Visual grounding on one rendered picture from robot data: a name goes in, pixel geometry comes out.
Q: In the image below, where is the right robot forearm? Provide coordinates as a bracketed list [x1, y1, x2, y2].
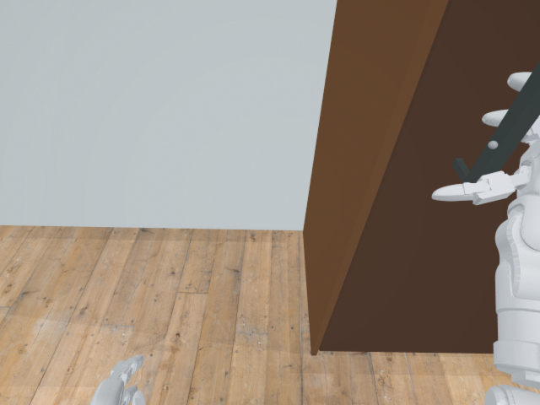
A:
[494, 194, 540, 390]

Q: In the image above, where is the robot left hand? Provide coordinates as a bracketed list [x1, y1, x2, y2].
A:
[90, 354, 145, 405]

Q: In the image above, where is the handle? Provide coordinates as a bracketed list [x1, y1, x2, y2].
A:
[452, 61, 540, 183]

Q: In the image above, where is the robot right hand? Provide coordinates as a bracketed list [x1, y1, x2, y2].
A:
[432, 73, 540, 205]

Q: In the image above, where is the wardrobe door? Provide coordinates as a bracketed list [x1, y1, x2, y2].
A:
[319, 0, 540, 354]

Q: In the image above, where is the right robot upper arm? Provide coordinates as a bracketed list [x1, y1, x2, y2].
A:
[484, 385, 540, 405]

